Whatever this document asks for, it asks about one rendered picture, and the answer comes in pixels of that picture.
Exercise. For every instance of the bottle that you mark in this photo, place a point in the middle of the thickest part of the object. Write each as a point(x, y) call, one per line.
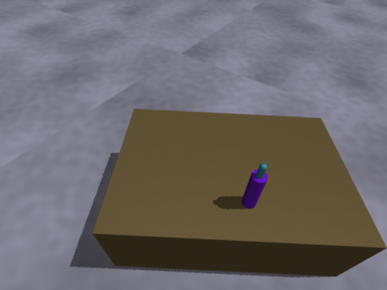
point(255, 186)

